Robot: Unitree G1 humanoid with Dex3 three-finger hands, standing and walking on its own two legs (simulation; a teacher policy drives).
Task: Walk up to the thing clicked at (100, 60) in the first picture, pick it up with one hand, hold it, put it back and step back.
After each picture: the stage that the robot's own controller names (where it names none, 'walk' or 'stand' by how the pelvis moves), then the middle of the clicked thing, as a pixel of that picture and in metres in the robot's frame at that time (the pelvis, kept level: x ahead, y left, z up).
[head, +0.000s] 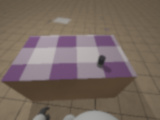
stand; (100, 61) +0.59 -0.09 -0.09
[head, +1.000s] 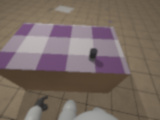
walk; (92, 55) +0.57 -0.01 -0.05
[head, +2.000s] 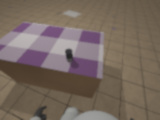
stand; (69, 55) +0.56 +0.23 -0.06
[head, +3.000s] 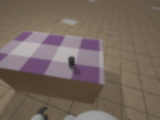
stand; (71, 62) +0.54 +0.19 -0.09
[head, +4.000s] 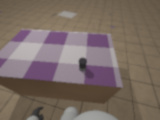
stand; (82, 64) +0.47 +0.08 -0.06
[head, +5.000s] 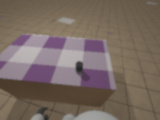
stand; (79, 68) +0.48 +0.10 -0.09
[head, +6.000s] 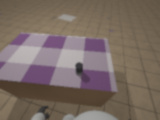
stand; (79, 69) +0.45 +0.10 -0.09
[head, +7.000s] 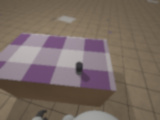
stand; (79, 68) +0.47 +0.11 -0.09
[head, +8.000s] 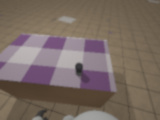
stand; (78, 69) +0.46 +0.11 -0.09
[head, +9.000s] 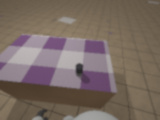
rise first; (79, 70) +0.46 +0.10 -0.09
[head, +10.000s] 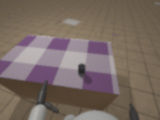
rise first; (81, 70) +0.46 +0.10 -0.09
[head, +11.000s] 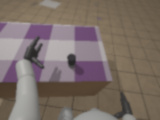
go down; (71, 61) +0.48 +0.10 -0.05
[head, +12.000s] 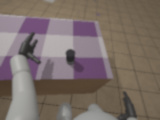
go down; (70, 57) +0.48 +0.10 -0.02
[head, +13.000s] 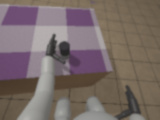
close in; (64, 50) +0.49 +0.11 +0.02
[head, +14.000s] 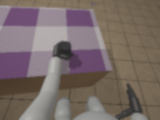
lift; (66, 51) +0.49 +0.10 +0.02
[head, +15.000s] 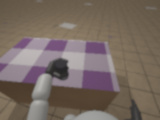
lift; (62, 70) +0.30 +0.18 +0.13
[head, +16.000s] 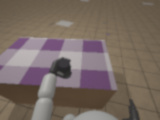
hold; (65, 69) +0.32 +0.16 +0.12
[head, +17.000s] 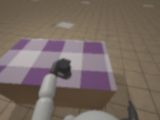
hold; (65, 70) +0.32 +0.16 +0.11
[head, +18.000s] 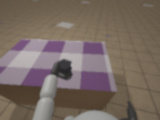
hold; (66, 70) +0.32 +0.16 +0.10
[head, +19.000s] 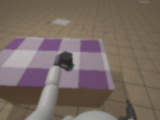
crouch; (68, 62) +0.39 +0.15 +0.10
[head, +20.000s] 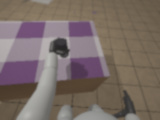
lower; (63, 48) +0.50 +0.13 +0.07
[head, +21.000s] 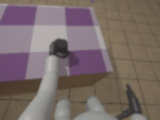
lower; (63, 49) +0.49 +0.12 +0.02
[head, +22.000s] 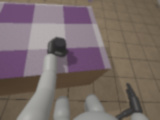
lower; (61, 48) +0.50 +0.12 +0.03
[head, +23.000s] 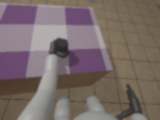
lower; (63, 49) +0.50 +0.12 +0.02
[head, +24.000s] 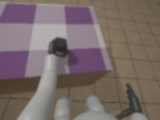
rest; (62, 48) +0.50 +0.12 +0.02
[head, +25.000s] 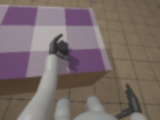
withdraw; (63, 51) +0.49 +0.12 +0.02
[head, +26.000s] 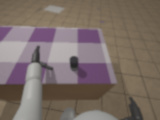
sink last; (74, 63) +0.46 +0.11 -0.03
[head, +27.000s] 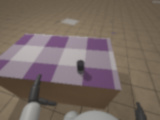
stand; (80, 67) +0.47 +0.11 -0.04
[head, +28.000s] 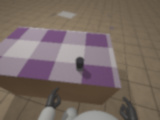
stand; (79, 64) +0.46 +0.10 -0.03
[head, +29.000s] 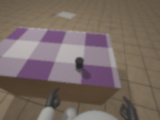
stand; (79, 64) +0.46 +0.10 -0.02
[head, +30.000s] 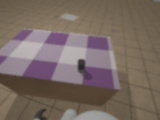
stand; (81, 66) +0.47 +0.09 -0.05
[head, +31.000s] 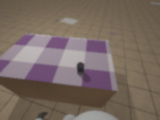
stand; (80, 68) +0.47 +0.10 -0.09
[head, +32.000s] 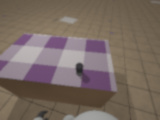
stand; (79, 69) +0.46 +0.10 -0.09
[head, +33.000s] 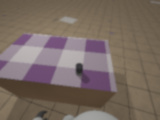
stand; (79, 69) +0.46 +0.11 -0.09
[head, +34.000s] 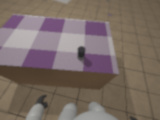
walk; (81, 53) +0.54 +0.09 -0.07
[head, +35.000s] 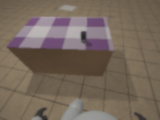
walk; (83, 37) +0.83 +0.15 -0.07
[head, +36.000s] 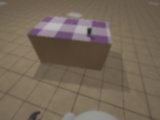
stand; (89, 32) +1.13 +0.07 -0.08
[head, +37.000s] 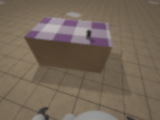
stand; (88, 34) +1.07 +0.07 -0.09
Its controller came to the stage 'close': yes
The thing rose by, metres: 0.19
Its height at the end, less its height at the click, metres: +0.00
